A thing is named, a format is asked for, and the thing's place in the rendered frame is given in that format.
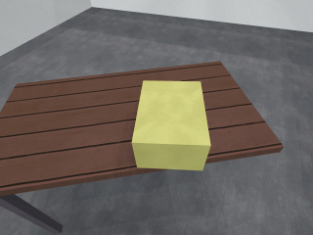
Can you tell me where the table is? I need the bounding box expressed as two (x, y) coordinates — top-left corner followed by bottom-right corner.
(0, 61), (284, 234)

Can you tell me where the carton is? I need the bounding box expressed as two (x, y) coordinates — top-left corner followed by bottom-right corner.
(131, 80), (211, 171)

